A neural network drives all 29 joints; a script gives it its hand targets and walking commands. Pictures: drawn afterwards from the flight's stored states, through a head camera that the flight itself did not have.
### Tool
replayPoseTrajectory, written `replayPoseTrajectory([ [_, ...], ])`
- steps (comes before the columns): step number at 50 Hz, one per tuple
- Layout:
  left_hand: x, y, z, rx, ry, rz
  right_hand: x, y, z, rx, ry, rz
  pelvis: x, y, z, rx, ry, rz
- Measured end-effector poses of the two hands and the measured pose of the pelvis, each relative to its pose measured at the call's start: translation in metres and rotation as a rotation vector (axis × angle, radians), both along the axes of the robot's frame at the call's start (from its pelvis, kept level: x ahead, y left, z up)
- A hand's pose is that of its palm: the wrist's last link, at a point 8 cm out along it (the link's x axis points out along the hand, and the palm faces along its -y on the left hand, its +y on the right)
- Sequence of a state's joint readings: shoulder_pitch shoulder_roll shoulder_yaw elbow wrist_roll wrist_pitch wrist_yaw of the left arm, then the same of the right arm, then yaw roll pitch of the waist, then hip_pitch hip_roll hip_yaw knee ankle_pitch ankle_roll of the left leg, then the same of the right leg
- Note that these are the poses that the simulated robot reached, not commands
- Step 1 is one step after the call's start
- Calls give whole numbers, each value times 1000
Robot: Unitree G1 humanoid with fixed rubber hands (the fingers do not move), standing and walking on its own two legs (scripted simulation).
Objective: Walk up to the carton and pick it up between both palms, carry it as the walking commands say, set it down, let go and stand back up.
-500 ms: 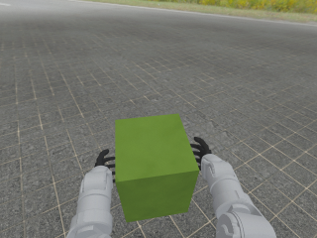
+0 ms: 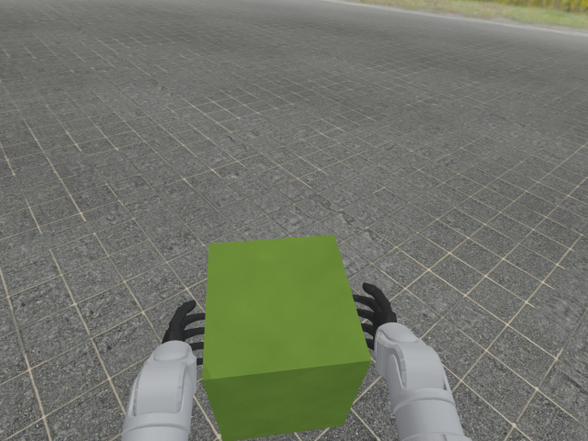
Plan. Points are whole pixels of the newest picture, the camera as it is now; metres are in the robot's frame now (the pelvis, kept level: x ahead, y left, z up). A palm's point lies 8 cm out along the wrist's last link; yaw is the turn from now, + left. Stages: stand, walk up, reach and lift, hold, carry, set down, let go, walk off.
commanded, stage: reach and lift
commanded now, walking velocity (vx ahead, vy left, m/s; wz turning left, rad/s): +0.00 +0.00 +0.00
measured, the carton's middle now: (278, 338) +0.32 +0.05 -0.04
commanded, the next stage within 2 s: hold in 2.00 s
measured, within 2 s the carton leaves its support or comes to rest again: neither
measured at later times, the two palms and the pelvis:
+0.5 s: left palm (163, 369) +0.22 +0.19 +0.02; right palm (381, 354) +0.27 -0.09 +0.04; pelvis -0.04 +0.01 +0.00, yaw +4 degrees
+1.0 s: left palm (175, 352) +0.24 +0.18 +0.03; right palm (389, 351) +0.27 -0.11 +0.04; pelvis -0.05 +0.03 -0.01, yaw +2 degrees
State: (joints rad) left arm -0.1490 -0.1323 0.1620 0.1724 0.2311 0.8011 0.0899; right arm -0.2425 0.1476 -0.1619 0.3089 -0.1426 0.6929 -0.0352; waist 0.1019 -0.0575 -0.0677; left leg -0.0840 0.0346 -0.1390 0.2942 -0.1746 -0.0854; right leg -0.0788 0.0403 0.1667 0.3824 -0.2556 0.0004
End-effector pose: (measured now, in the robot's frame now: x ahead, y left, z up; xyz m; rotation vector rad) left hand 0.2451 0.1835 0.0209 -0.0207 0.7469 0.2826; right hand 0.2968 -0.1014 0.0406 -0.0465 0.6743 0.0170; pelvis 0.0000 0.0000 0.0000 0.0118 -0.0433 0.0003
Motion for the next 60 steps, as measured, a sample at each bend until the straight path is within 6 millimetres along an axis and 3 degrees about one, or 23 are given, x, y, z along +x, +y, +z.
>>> replayPoseTrajectory([
  [7, -11, 1, 1, 32, 46, 1, -9, 1, -11, -2, 38, 35, 7, 0, 3, 1, -10, 3],
  [12, -32, 7, -18, -4, 111, 43, -19, 9, -25, -40, 101, 78, -1, -2, 3, -4, -17, 32],
  [17, -42, 10, -22, -28, 97, 75, -24, 14, -24, -41, 93, 81, -15, -1, 1, -12, -20, 62],
  [29, -18, 5, 12, -15, -18, -19, -37, 2, 1, 40, -11, -69, -46, 16, -3, -17, -36, 57],
  [34, -17, 3, 11, -22, -7, -47, -42, 0, 4, 29, -3, -93, -52, 25, -5, -12, -62, 41],
  [41, -13, 1, 7, -25, 16, -60, -34, -2, 9, -8, 15, -76, -58, 32, -7, -7, -68, 31],
  [51, 0, -2, 6, 18, 48, -69, -25, -6, -6, 13, 44, -72, -50, 26, -5, -8, -29, 37],
  [60, 4, -11, 8, 29, 40, -85, -29, -15, -12, 65, 41, -118, -24, 17, 0, -2, -11, 29],
])
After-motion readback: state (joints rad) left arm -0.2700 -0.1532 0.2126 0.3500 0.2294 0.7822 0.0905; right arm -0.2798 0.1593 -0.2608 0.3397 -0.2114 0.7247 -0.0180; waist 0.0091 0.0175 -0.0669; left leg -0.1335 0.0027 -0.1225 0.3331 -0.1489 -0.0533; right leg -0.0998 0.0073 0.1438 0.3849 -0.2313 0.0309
